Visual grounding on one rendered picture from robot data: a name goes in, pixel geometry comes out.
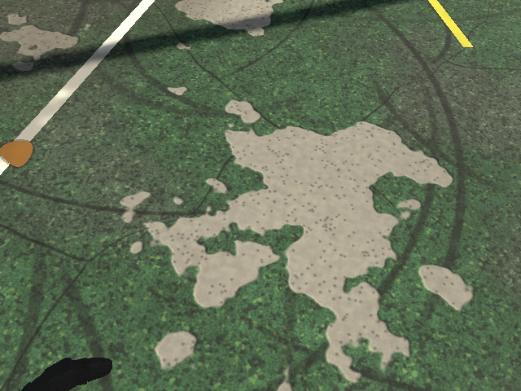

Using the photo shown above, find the left robot hand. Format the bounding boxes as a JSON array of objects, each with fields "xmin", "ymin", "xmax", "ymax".
[{"xmin": 19, "ymin": 358, "xmax": 112, "ymax": 391}]

